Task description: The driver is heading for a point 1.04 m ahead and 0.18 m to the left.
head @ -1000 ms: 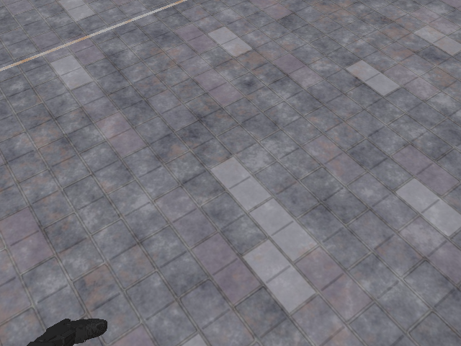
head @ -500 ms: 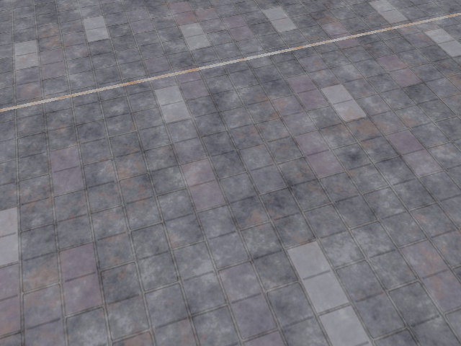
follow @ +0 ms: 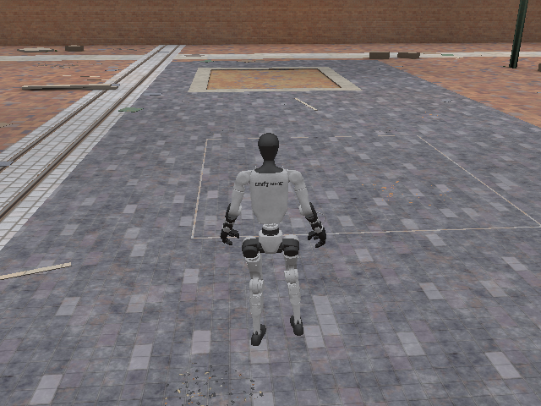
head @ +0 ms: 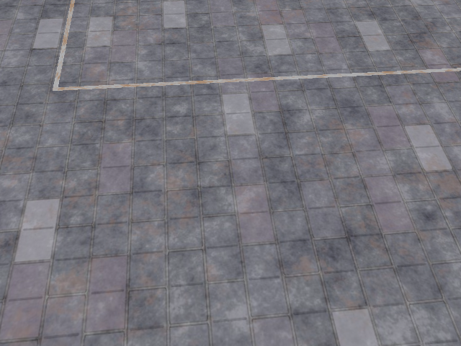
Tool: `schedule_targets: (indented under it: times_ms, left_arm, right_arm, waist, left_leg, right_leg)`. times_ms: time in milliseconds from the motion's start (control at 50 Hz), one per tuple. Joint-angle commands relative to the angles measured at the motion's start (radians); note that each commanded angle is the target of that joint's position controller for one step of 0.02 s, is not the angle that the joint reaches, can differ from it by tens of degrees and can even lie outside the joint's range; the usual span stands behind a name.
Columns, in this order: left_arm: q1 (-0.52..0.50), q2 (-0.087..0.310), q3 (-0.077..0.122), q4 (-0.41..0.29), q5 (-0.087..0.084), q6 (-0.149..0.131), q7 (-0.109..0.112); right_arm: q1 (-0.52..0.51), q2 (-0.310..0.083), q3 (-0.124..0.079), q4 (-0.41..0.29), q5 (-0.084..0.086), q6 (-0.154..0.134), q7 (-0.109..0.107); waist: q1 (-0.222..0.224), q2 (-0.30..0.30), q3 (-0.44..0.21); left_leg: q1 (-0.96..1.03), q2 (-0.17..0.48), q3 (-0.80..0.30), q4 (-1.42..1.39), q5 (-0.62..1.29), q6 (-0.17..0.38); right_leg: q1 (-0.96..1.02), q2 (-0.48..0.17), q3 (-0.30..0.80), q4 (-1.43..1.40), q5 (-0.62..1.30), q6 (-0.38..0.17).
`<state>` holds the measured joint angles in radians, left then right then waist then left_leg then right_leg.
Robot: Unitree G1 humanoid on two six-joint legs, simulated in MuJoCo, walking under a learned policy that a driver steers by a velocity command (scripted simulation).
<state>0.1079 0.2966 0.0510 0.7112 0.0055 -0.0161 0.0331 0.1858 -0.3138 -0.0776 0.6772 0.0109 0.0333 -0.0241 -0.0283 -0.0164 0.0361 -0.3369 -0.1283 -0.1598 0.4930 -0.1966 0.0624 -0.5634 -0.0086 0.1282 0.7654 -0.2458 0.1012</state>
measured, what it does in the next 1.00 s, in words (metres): steps on the spot, turning left: right foot, then left foot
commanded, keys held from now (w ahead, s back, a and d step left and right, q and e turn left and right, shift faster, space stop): q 0.60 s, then no key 0.40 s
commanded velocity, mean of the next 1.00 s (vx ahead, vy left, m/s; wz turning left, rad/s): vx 0.02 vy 0.00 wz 0.47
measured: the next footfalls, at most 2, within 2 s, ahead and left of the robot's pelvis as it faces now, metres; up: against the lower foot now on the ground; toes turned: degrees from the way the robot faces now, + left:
right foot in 0.08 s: +0.13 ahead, -0.14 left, +0.00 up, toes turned +9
left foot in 0.50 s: +0.03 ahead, +0.11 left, +0.00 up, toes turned +20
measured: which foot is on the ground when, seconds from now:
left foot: down 0.00-0.08, up 0.10-0.48, down 0.50-1.00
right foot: up 0.00-0.06, down 0.08-0.50, up 0.52-0.92, down 0.94-1.00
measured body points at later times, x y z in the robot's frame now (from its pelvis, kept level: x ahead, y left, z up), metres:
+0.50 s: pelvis +0.03 -0.01 -0.01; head +0.06 +0.02 +0.44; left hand +0.08 +0.31 -0.11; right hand +0.27 -0.23 -0.09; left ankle +0.00 +0.10 -0.74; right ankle +0.09 -0.15 -0.74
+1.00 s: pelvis +0.04 +0.00 +0.00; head +0.06 +0.00 +0.45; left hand +0.04 +0.30 -0.10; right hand +0.30 -0.15 -0.10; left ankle +0.00 +0.10 -0.74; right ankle +0.10 -0.12 -0.74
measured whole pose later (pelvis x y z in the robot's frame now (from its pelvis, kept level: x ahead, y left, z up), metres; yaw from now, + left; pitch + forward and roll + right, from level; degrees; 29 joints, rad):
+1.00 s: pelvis +0.04 +0.00 +0.00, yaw +27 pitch +0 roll +0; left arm 0.17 0.26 0.05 0.75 0.01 0.00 0.00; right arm 0.15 -0.25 -0.03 0.69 -0.02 0.02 -0.01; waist 0.00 0.02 0.02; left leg -0.26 -0.07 -0.11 0.52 -0.26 0.02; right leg -0.23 -0.02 0.02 0.50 -0.27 0.02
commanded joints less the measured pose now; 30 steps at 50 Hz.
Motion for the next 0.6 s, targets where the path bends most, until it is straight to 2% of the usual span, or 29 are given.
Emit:
schedule_targets:
  times_ms: [20,60,80,100,120,140,160,180,200,240,280,360,420,460,480,500,520,540,560,580,600]
  left_arm:
    - [0.0,0.101,0.031,-0.07,-0.004,-0.024,-0.008]
    - [0.054,0.106,0.04,-0.056,-0.007,-0.039,-0.015]
    - [0.078,0.138,0.05,-0.052,0.001,-0.045,-0.013]
    - [0.065,0.204,0.062,-0.071,0.015,-0.038,-0.004]
    - [0.091,0.227,0.068,-0.051,0.048,-0.027,-0.009]
    - [0.077,0.173,0.058,-0.07,0.033,-0.027,-0.01]
    - [0.054,0.125,0.046,-0.077,0.024,-0.025,-0.007]
    - [0.027,0.11,0.042,-0.085,0.015,-0.018,-0.006]
    - [0.01,0.107,0.04,-0.084,0.004,-0.013,-0.002]
    - [0.014,0.112,0.041,-0.079,0.011,0.001,0.007]
    - [0.037,0.123,0.048,-0.073,0.015,0.011,0.015]
    - [0.022,0.164,0.067,-0.07,0.006,0.021,0.01]
    - [0.017,0.178,0.075,-0.062,-0.009,0.021,-0.001]
    - [-0.003,0.183,0.077,-0.056,-0.027,0.021,-0.003]
    - [0.012,0.164,0.073,-0.044,-0.034,0.021,-0.004]
    - [0.066,0.123,0.064,-0.022,-0.023,0.02,-0.009]
    - [0.069,0.054,0.039,-0.066,0.037,0.02,-0.016]
    - [-0.051,0.097,0.051,-0.102,0.023,0.015,-0.004]
    - [-0.071,0.128,0.062,-0.1,-0.001,0.017,0.003]
    - [-0.052,0.133,0.067,-0.086,-0.005,0.02,0.008]
    - [-0.034,0.134,0.072,-0.067,0.003,0.024,0.016]
  right_arm:
    - [-0.03,-0.148,-0.038,-0.08,0.001,-0.001,-0.006]
    - [-0.062,-0.132,-0.032,-0.093,0.012,0.003,-0.007]
    - [-0.042,-0.102,-0.024,-0.098,0.01,0.003,-0.008]
    - [0.031,-0.042,-0.008,-0.096,-0.009,0.003,-0.006]
    - [0.037,-0.094,-0.022,-0.129,-0.002,-0.006,-0.005]
    - [0.075,-0.17,-0.045,-0.101,-0.01,-0.01,-0.004]
    - [0.06,-0.192,-0.057,-0.078,0.003,-0.001,-0.004]
    - [0.061,-0.17,-0.057,-0.06,0.009,0.014,-0.009]
    - [0.046,-0.151,-0.053,-0.068,0.009,0.025,-0.011]
    - [0.017,-0.098,-0.038,-0.086,0.018,0.033,-0.004]
    - [-0.028,-0.077,-0.031,-0.112,0.019,0.031,-0.001]
    - [-0.051,-0.066,-0.022,-0.137,0.01,0.03,0.016]
    - [-0.034,-0.085,-0.031,-0.14,0.01,0.036,0.03]
    - [0.015,-0.081,-0.038,-0.127,0.009,0.037,0.04]
    - [0.057,-0.088,-0.045,-0.109,0.007,0.036,0.039]
    - [0.089,-0.13,-0.061,-0.104,0.004,0.033,0.031]
    - [0.104,-0.263,-0.086,-0.13,-0.001,0.026,0.012]
    - [0.113,-0.248,-0.076,-0.144,-0.042,0.001,0.024]
    - [0.079,-0.218,-0.065,-0.136,-0.046,-0.019,0.027]
    - [0.025,-0.189,-0.058,-0.131,-0.027,-0.028,0.022]
    - [-0.011,-0.157,-0.047,-0.135,-0.008,-0.027,0.016]
  waist:
    - [0.017,0.172,-0.153]
    - [0.058,0.182,-0.147]
    - [0.055,0.147,-0.152]
    - [0.001,-0.075,-0.183]
    - [-0.011,-0.307,-0.153]
    - [0.0,-0.208,-0.159]
    - [0.008,-0.128,-0.142]
    - [0.001,-0.085,-0.129]
    - [0.007,-0.091,-0.109]
    - [0.018,-0.128,-0.094]
    - [0.047,-0.164,-0.109]
    - [0.061,-0.181,-0.142]
    - [0.057,-0.19,-0.134]
    - [0.021,-0.173,-0.127]
    - [0.006,-0.147,-0.129]
    - [0.008,-0.018,-0.122]
    - [0.044,0.337,-0.118]
    - [-0.044,0.284,-0.154]
    - [-0.026,0.197,-0.121]
    - [0.006,0.165,-0.093]
    - [0.019,0.143,-0.092]
  left_leg:
    - [0.11,0.243,-0.272,-0.056,0.275,0.142]
    - [0.117,0.21,-0.301,0.004,0.264,0.101]
    - [0.063,0.167,-0.279,0.067,0.141,0.056]
    - [-0.046,0.054,-0.126,0.289,-0.237,-0.004]
    - [-0.248,-0.033,0.001,0.477,-0.51,-0.057]
    - [-0.277,0.036,-0.016,0.652,-0.47,-0.094]
    - [-0.286,0.055,-0.003,0.716,-0.396,-0.114]
    - [-0.288,0.07,0.013,0.741,-0.344,-0.134]
    - [-0.301,0.083,0.025,0.757,-0.299,-0.149]
    - [-0.272,0.092,0.087,0.695,-0.24,-0.165]
    - [-0.27,0.112,0.114,0.596,-0.227,-0.174]
    - [-0.131,0.153,0.158,0.389,-0.21,-0.154]
    - [-0.052,0.149,0.195,0.254,-0.182,-0.12]
    - [0.041,0.133,0.227,0.08,-0.074,-0.076]
    - [0.129,0.109,0.231,-0.02,-0.001,-0.043]
    - [0.255,0.158,0.119,-0.106,0.158,0.001]
    - [0.395,0.443,-0.275,-0.109,0.539,0.14]
    - [0.284,0.516,-0.376,-0.147,0.504,0.291]
    - [0.252,0.462,-0.292,-0.163,0.413,0.264]
    - [0.23,0.404,-0.225,-0.16,0.34,0.206]
    - [0.228,0.368,-0.191,-0.153,0.309,0.166]
  right_leg:
    - [0.119,0.039,-0.016,-0.11,-0.019,-0.013]
    - [0.23,0.036,-0.03,-0.323,0.098,-0.045]
    - [0.341,-0.051,0.017,-0.398,0.223,-0.08]
    - [0.46,-0.278,0.209,-0.404,0.471,-0.171]
    - [0.48,-0.414,0.446,-0.427,0.633,-0.351]
    - [0.487,-0.416,0.415,-0.414,0.608,-0.384]
    - [0.474,-0.348,0.278,-0.389,0.564,-0.341]
    - [0.465,-0.285,0.186,-0.381,0.5,-0.299]
    - [0.451,-0.27,0.143,-0.385,0.485,-0.293]
    - [0.427,-0.221,0.04,-0.414,0.468,-0.29]
    - [0.477,-0.237,0.012,-0.422,0.462,-0.309]
    - [0.462,-0.279,-0.041,-0.426,0.435,-0.319]
    - [0.448,-0.301,-0.061,-0.411,0.381,-0.308]
    - [0.418,-0.296,-0.092,-0.357,0.329,-0.268]
    - [0.372,-0.272,-0.127,-0.297,0.264,-0.223]
    - [0.248,-0.216,-0.206,-0.153,0.113,-0.14]
    - [-0.055,-0.067,-0.288,0.178,-0.383,-0.028]
    - [-0.116,-0.004,-0.114,0.355,-0.45,-0.023]
    - [-0.123,-0.023,-0.074,0.42,-0.376,-0.037]
    - [-0.127,-0.034,-0.062,0.407,-0.283,-0.046]
    - [-0.124,-0.041,-0.055,0.39,-0.223,-0.043]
